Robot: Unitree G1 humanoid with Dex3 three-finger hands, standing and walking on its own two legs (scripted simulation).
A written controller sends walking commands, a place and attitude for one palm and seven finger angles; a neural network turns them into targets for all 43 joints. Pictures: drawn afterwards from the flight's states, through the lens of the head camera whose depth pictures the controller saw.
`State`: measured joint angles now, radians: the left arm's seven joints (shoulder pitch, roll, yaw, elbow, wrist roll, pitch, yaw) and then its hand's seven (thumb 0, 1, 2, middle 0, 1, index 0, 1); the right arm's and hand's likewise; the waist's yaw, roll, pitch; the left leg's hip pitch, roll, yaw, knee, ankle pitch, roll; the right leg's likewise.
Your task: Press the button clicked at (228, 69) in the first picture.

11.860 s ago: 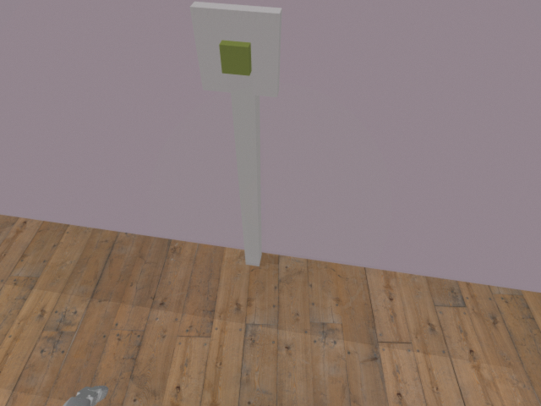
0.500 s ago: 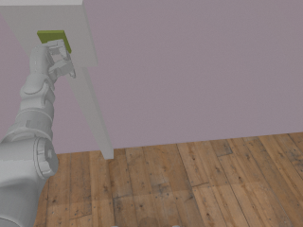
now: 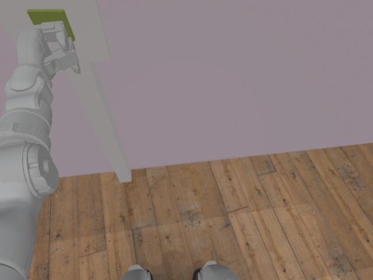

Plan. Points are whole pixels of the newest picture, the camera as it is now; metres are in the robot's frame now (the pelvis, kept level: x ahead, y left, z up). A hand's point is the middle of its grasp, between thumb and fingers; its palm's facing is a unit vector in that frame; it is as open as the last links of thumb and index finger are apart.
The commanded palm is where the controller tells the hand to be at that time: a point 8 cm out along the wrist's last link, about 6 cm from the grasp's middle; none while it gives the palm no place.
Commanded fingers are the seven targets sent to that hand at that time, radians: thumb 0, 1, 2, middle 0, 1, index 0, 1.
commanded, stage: pull the fist back off the button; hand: left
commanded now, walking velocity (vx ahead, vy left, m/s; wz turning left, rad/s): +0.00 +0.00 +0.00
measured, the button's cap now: (53, 23) +0.59 +0.20 +0.18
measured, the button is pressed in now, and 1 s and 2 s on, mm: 13 0 0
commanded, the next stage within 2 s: draw the hand back to the body in 1.08 s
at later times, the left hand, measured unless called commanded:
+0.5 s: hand (72, 61) +0.52 +0.17 +0.15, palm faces +0.04 -1.00 +0.01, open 2.9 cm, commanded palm +0.48 +0.21 +0.15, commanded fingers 0.00 0.90 0.90 -1.30 -1.50 -1.30 -1.50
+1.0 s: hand (67, 92) +0.44 +0.17 +0.15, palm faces +0.05 -1.00 +0.00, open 3.1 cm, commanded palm +0.41 +0.21 +0.15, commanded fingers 0.00 0.90 0.90 -1.30 -1.50 -1.30 -1.50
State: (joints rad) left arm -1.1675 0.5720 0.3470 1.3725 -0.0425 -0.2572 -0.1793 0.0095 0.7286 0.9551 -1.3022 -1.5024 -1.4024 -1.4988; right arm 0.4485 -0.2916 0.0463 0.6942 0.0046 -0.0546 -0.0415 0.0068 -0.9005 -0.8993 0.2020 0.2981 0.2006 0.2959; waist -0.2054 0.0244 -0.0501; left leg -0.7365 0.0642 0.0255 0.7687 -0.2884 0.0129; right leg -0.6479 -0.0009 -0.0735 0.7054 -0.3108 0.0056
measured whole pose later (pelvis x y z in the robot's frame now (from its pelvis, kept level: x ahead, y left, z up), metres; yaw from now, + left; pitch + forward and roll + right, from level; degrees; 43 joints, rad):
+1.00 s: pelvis +0.04 -0.01 +0.02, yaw +0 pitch +5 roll -1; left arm -0.52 0.28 0.25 0.63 -0.18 -0.11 -0.15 0.01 0.90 0.90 -1.30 -1.50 -1.31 -1.50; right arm 0.28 -0.27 0.01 0.60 0.05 -0.02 -0.04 0.01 -0.90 -0.90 0.20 0.30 0.20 0.30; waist -0.02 0.04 -0.07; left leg -0.43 0.05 0.04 0.66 -0.32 -0.01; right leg -0.36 -0.01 -0.06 0.63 -0.36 -0.01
